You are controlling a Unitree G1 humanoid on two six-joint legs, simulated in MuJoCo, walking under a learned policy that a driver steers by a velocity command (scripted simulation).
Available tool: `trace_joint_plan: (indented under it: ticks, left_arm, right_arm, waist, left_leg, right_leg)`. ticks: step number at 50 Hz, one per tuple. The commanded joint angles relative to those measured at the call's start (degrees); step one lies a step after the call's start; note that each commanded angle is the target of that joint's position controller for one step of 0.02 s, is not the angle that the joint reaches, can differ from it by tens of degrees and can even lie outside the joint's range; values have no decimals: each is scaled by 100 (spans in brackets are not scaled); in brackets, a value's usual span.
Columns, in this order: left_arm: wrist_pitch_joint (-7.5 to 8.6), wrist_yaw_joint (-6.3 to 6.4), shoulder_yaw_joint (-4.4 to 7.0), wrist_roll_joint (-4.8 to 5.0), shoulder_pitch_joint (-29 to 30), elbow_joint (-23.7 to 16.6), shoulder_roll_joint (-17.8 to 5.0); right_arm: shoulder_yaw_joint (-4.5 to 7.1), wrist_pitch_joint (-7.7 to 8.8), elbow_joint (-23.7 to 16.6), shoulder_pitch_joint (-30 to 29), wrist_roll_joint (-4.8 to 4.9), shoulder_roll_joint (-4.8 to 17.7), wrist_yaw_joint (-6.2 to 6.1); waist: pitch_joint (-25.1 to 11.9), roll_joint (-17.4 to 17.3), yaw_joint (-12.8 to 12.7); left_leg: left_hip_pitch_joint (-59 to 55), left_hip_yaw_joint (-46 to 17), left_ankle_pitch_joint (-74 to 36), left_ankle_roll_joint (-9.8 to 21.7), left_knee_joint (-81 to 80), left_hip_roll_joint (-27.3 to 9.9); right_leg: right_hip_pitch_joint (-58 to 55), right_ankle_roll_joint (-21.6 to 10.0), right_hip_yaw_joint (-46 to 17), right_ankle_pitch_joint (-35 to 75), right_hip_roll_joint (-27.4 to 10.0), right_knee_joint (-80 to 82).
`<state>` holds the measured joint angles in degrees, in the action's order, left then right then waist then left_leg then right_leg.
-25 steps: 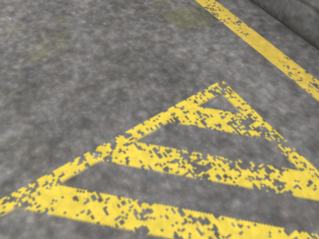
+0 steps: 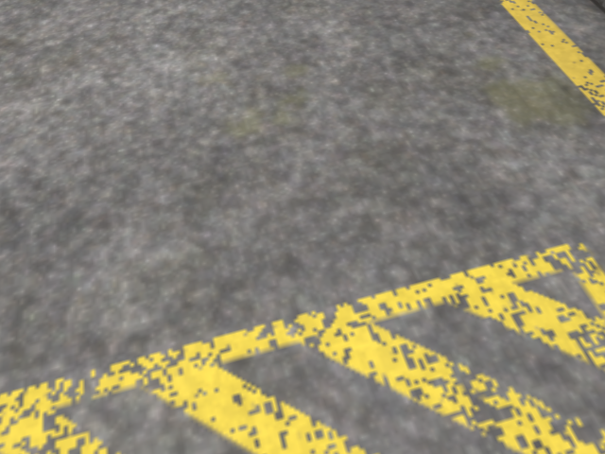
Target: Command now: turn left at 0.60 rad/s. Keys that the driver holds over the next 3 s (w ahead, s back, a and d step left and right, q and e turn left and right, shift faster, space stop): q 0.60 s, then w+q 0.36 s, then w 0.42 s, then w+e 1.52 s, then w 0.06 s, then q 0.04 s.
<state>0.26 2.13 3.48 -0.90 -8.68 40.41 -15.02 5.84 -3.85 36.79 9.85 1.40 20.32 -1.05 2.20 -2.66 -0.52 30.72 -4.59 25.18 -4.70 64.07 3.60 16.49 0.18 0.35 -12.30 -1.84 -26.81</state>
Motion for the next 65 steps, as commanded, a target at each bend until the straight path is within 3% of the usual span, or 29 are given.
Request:
trace_joint_plan:
  ticks: [1,7,10,11,12,13,14,16,19,23,30,32,33,34,35,36,37,40,46,52,54,56,57,58,59,60,61,63,65]
  left_arm:
    - [-30,72,271,-11,18,-331,-982]
    - [-57,-39,394,124,116,-296,-1270]
    - [-39,-63,374,264,109,-190,-1155]
    - [-25,-94,319,174,-188,-84,-912]
    - [-17,-134,162,-179,-173,-345,-512]
    - [18,-63,239,-66,498,-533,-790]
    - [-3,-26,299,75,633,-533,-968]
    - [-42,51,347,42,465,-365,-995]
    - [-30,16,338,44,213,-306,-878]
    - [-5,-26,245,67,421,-366,-681]
    - [115,-175,264,141,387,-432,-770]
    - [168,-223,284,169,78,-366,-758]
    - [186,-217,310,164,-120,-301,-763]
    - [187,-179,374,97,-452,-279,-1032]
    - [170,-177,462,-17,-760,-202,-1519]
    - [256,-206,465,-105,-613,-248,-1477]
    - [305,-158,383,-47,-298,-343,-1202]
    - [323,-11,251,104,-198,-381,-888]
    - [403,-46,281,40,-843,-207,-1035]
    - [402,-191,355,209,-1005,37,-1311]
    - [365,-244,377,303,-1066,151,-1400]
    - [329,-254,322,339,-983,234,-1347]
    - [363,-238,211,257,-1089,218,-1095]
    - [440,-253,-17,14,-1199,-173,-517]
    - [575,-230,-5,129,-1073,-150,-653]
    - [624,-264,127,349,-724,-238,-1090]
    - [645,-272,105,370,-509,-290,-1054]
    - [600,-260,119,178,-531,-209,-972]
    - [493,-310,93,164,-773,-57,-818]
  right_arm:
    - [30,40,-565,-236,24,176,30]
    - [47,0,-687,-201,-10,255,173]
    - [135,-9,-509,324,-25,291,202]
    - [234,12,-493,523,-30,583,146]
    - [359,50,-663,582,-79,1315,45]
    - [299,196,-699,729,-314,1174,120]
    - [234,306,-642,520,-321,1003,139]
    - [132,342,-629,8,-110,671,61]
    - [58,281,-647,-153,-119,584,-45]
    - [97,247,-596,-26,-90,677,-103]
    - [143,161,-638,-178,-59,782,-6]
    - [113,135,-658,-307,19,717,-17]
    - [74,132,-654,-325,45,616,-36]
    - [-24,148,-642,-135,4,299,-40]
    - [-50,207,-771,-1,33,163,-34]
    - [53,310,-870,-267,-30,541,-43]
    - [136,336,-787,-266,-41,783,-28]
    - [115,328,-587,-55,-76,535,51]
    - [-48,460,-779,-531,-14,121,182]
    - [-190,546,-824,-760,3,-77,337]
    - [-163,561,-830,-690,9,32,362]
    - [32,572,-528,328,-8,336,336]
    - [205,544,-295,1199,-1,677,276]
    - [325,531,-260,1827,-65,1395,172]
    - [229,614,-334,1880,-42,1241,194]
    - [93,699,-282,1583,-76,882,240]
    - [23,731,-246,1311,-72,671,256]
    - [-107,767,-264,713,-117,323,269]
    - [-125,840,-230,497,-155,261,244]
  waist:
    - [-627,1324,-123]
    - [-743,1485,-148]
    - [-742,1206,153]
    - [-780,373,138]
    - [-773,-1616,-57]
    - [-1110,-1243,504]
    - [-840,-744,388]
    - [-609,-424,135]
    - [-767,-519,-31]
    - [-744,-520,101]
    - [-676,-706,160]
    - [-806,-632,-40]
    - [-769,-512,-173]
    - [-937,180,-200]
    - [-721,1487,-111]
    - [-230,1546,-169]
    - [-8,1298,-54]
    - [46,1108,-68]
    - [126,986,-418]
    - [322,955,-423]
    - [344,952,-297]
    - [-231,736,376]
    - [-875,468,768]
    - [-1586,-1105,761]
    - [-2157,-1122,796]
    - [-1453,-675,785]
    - [-940,-603,628]
    - [-395,-396,242]
    - [-333,-412,21]
  left_leg:
    - [444,264,-138,-148,-485,-291]
    - [-760,712,-341,133,-2205,-417]
    - [-1894,877,-1475,578,-3813,-192]
    - [-2751,110,-2643,847,-4209,-596]
    - [-3564,-2109,-5013,1680,-4104,-2223]
    - [-2971,-2613,-4676,2544,-4319,-2620]
    - [-2793,-2103,-4102,2368,-4410,-2278]
    - [-2555,-1544,-3427,1814,-4392,-1740]
    - [-2284,-1319,-3613,1772,-4396,-1461]
    - [-2397,-1539,-2990,1748,-4324,-1346]
    - [-2074,-2438,-2705,1745,-4122,-1262]
    - [-1831,-2538,-1462,1575,-4080,-1017]
    - [-1370,-2423,-557,1384,-3961,-776]
    - [-521,-1945,811,1061,-3103,-377]
    - [771,-632,1225,753,-1767,507]
    - [1364,-626,759,617,-776,2]
    - [1400,-577,270,556,-371,-219]
    - [1515,-243,-658,261,222,-406]
    - [1593,105,-1478,85,-682,-697]
    - [273,548,-1351,381,-2345,-706]
    - [-159,678,-1125,622,-2769,-593]
    - [-1876,961,-1496,937,-3474,-190]
    - [-3293,722,-1535,1068,-3410,-222]
    - [-5139,-2098,-758,1838,-3768,-1884]
    - [-5134,-4045,-158,2359,-4722,-2560]
    - [-4660,-3248,-116,2155,-4808,-2434]
    - [-4000,-2476,-404,2003,-4792,-2197]
    - [-2842,-1530,-1206,1809,-5071,-1723]
    - [-2409,-1115,-1884,1838,-5369,-1576]
  right_leg:
    - [-1285,-1202,-789,2489,-1294,646]
    - [-1071,-1169,-422,2192,-1582,553]
    - [-596,-666,-16,1496,-1406,-148]
    - [202,-183,469,532,-1061,-1061]
    - [1990,428,835,-2564,-235,-2943]
    - [2252,451,-166,-2824,75,-3896]
    - [2323,381,-357,-2381,-38,-4225]
    - [2315,336,-455,-1508,-138,-3985]
    - [1835,446,-390,-872,77,-3882]
    - [1635,509,-454,-694,199,-2588]
    - [679,359,-534,-934,446,-1099]
    - [-26,202,-432,-400,458,-130]
    - [-666,71,-393,1,357,455]
    - [-1584,-296,-1241,-492,-586,727]
    - [-1878,-1050,-2859,-1670,-1666,1228]
    - [-1336,-1490,-3715,-2583,-2143,1610]
    - [-1125,-1349,-3259,-2700,-1916,1643]
    - [-1244,-899,-1961,-1856,-1335,1688]
    - [-1508,-993,-812,-690,-1333,1897]
    - [-1080,-968,-60,-40,-1442,1896]
    - [-1160,-959,-47,354,-1594,1721]
    - [-912,-721,437,2365,-1355,356]
    - [-306,-462,839,2533,-1049,-1018]
    - [1878,65,985,-173,-331,-3436]
    - [2626,88,-162,-2073,135,-4547]
    - [3117,-5,-408,-1690,-181,-4904]
    - [3143,-127,-296,-1211,-423,-4735]
    - [2619,-129,-332,-375,-742,-4081]
    - [2238,-27,-276,65,-740,-3894]
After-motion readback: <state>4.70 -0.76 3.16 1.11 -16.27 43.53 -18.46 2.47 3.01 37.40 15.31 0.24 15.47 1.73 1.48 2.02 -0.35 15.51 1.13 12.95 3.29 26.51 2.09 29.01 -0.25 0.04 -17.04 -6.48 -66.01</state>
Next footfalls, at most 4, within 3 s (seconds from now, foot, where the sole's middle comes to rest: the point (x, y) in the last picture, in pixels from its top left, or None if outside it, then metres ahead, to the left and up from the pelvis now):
0.22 left None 0.02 0.14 -0.78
0.68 right None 0.10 -0.07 -0.78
1.14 left None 0.11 0.30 -0.78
1.66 right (176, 429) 0.51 0.36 -0.78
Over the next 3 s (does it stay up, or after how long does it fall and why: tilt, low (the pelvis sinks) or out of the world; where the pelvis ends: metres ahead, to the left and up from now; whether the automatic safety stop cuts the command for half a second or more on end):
stays up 1.00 0.52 0.00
